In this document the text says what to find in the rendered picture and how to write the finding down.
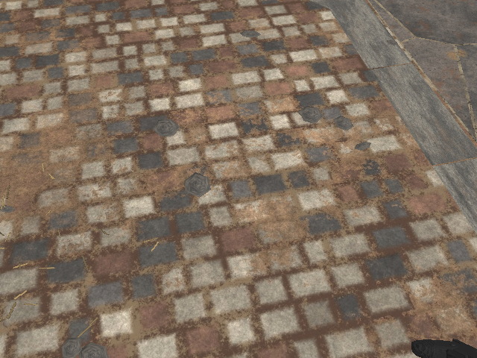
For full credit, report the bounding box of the robot right hand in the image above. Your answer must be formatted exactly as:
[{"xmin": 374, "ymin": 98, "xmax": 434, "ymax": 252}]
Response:
[{"xmin": 411, "ymin": 339, "xmax": 477, "ymax": 358}]

